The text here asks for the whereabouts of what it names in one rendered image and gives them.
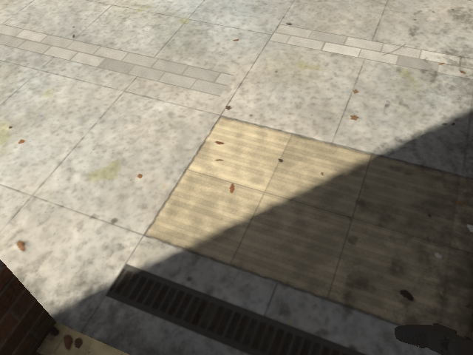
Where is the right robot hand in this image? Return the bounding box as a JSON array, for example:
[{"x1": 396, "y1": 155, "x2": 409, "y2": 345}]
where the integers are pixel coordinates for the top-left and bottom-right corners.
[{"x1": 395, "y1": 323, "x2": 473, "y2": 355}]

